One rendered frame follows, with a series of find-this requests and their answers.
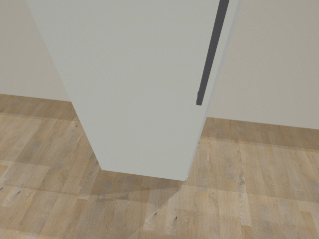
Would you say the fridge door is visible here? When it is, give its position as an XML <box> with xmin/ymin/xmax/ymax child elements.
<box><xmin>26</xmin><ymin>0</ymin><xmax>239</xmax><ymax>181</ymax></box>

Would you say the handle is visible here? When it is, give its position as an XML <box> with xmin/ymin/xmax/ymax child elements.
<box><xmin>196</xmin><ymin>0</ymin><xmax>229</xmax><ymax>106</ymax></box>

